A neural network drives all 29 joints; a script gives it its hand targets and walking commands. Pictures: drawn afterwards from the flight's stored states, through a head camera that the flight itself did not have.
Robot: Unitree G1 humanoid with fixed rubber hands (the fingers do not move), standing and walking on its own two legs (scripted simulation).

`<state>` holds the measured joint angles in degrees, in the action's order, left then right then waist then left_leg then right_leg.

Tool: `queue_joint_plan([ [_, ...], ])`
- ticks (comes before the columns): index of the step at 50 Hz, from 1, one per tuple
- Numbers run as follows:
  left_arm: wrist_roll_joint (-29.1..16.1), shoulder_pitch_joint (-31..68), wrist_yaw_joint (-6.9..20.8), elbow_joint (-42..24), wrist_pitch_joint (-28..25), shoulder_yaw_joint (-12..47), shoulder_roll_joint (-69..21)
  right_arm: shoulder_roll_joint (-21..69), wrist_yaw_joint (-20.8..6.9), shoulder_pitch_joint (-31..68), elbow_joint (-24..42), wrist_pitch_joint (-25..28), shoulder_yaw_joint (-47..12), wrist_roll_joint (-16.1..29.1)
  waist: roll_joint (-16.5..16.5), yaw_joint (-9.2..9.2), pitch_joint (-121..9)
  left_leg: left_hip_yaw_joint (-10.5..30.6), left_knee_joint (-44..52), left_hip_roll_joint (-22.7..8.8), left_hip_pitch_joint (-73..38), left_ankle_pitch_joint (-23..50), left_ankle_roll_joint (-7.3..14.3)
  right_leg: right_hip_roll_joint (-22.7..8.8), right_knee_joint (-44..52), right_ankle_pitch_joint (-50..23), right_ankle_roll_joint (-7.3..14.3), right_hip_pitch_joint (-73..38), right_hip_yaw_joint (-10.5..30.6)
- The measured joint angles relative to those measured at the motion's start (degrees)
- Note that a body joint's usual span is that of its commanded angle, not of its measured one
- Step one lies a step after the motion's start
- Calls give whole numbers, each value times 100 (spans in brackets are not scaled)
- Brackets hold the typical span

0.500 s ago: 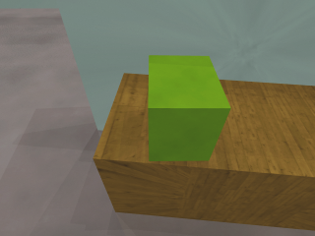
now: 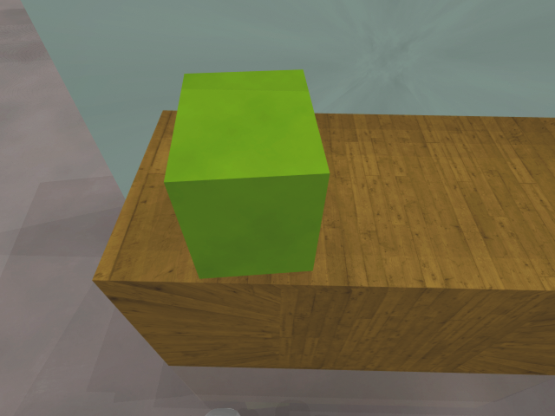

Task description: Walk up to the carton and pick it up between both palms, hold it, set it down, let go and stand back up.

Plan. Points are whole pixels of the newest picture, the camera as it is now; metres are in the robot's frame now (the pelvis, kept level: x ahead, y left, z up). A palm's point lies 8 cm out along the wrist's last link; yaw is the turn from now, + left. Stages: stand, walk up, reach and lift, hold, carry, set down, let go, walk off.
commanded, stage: walk up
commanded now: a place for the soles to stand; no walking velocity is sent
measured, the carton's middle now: (250, 175) +0.55 +0.07 +0.00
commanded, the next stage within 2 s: none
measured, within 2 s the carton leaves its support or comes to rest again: neither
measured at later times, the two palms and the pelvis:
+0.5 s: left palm out of the picture +0.11 +0.33 -0.09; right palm out of the picture +0.15 -0.29 -0.10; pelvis +0.02 +0.00 +0.01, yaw +2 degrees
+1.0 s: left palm out of the picture +0.09 +0.33 -0.09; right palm out of the picture +0.13 -0.28 -0.09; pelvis +0.02 +0.02 +0.02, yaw +3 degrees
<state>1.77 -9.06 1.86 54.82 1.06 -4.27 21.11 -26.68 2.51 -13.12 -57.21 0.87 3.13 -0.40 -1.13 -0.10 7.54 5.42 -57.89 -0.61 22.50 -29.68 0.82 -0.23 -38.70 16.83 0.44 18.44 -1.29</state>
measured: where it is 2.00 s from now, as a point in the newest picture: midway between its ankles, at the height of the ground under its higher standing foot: outside the picture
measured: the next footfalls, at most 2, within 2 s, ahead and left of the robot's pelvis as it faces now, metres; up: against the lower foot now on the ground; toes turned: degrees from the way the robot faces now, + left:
left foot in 0.12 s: +0.08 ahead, +0.11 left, +0.00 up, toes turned +1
left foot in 1.30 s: +0.06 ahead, +0.24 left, +0.00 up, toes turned +3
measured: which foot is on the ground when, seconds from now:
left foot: up 0.00-0.10, down 0.12-1.00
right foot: down 0.00-1.00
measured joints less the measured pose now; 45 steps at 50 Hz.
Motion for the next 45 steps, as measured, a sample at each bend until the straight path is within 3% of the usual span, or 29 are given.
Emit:
queue_joint_plan([
  [4,-63,35,-54,5,-88,99,-46,230,-133,33,5,4,-98,-26,28,27,-78,-415,1055,23,-207,208,40,-2,114,18,41,-97,-120],
  [7,-157,113,-115,-2,-107,149,50,420,-177,133,9,-14,-105,-99,183,20,-47,-562,1889,122,-515,1167,79,-100,-144,192,17,-21,-119],
  [9,-231,179,-163,44,-97,174,82,524,-209,217,41,-40,-117,-134,285,47,-47,-620,1968,187,-556,1210,34,-164,-184,243,-7,0,-55],
  [16,-168,303,-212,228,-256,285,88,573,-310,682,150,-158,-165,-7,46,20,-71,-521,2071,69,-616,1149,-36,-37,250,51,38,-224,-155],
  [29,-155,513,-264,399,-271,355,238,491,-413,976,17,-200,-139,-42,13,86,-199,-557,2448,219,-755,1366,109,-181,574,-132,-108,-349,-121],
  [45,-139,380,-237,781,-291,419,88,583,-435,848,-346,-203,-170,-32,75,40,-347,-507,3100,272,-1026,1700,146,-219,1333,-507,-177,-695,-174],
])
